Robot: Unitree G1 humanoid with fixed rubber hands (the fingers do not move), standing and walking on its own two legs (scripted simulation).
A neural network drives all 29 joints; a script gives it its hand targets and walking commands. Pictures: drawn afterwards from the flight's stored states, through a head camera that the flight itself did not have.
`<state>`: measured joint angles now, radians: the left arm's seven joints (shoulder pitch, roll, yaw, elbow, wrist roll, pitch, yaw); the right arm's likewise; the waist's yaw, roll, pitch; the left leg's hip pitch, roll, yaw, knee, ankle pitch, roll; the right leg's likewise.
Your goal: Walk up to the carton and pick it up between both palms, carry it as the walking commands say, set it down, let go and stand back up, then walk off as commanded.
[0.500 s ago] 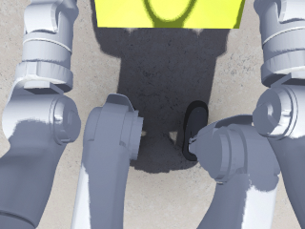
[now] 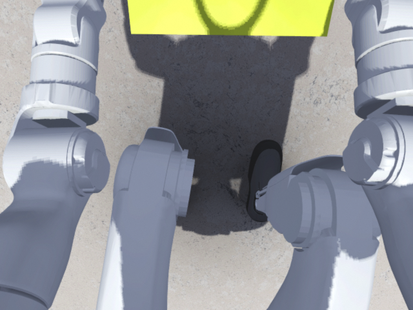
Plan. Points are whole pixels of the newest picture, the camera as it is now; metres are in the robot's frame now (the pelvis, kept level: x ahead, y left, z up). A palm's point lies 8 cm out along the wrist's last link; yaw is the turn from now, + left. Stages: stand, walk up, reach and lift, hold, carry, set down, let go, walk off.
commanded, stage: set down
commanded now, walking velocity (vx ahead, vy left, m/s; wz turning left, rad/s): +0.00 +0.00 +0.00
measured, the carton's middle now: out of the picture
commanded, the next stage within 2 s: none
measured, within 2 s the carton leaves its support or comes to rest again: rests again in 0.04 s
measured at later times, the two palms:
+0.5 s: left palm out of the picture +0.53 +0.20 -0.19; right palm out of the picture +0.57 -0.15 -0.18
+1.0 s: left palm out of the picture +0.52 +0.23 -0.19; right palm out of the picture +0.55 -0.17 -0.18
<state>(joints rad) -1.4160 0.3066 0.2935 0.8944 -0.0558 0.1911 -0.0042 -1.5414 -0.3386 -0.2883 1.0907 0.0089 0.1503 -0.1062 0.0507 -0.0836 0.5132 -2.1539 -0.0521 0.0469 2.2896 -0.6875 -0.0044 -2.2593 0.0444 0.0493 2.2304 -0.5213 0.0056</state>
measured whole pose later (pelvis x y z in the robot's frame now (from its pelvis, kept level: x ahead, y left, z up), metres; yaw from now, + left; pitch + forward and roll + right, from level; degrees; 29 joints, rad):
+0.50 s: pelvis +0.00 +0.00 +0.00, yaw +0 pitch +31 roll +2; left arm -1.42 0.31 0.29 0.97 -0.07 0.11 0.00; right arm -1.54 -0.34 -0.28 1.17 0.01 0.07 -0.10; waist 0.05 -0.08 0.51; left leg -2.15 -0.05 0.05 2.31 -0.70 0.00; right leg -2.26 0.04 0.05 2.25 -0.54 0.01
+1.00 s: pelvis +0.00 +0.00 -0.01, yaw +0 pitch +30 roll +2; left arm -1.41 0.39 0.25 1.06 -0.18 0.08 0.05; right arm -1.52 -0.40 -0.22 1.21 0.07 0.06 -0.12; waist 0.05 -0.07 0.52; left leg -2.16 -0.05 0.04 2.31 -0.69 0.00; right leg -2.26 0.04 0.04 2.26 -0.52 0.01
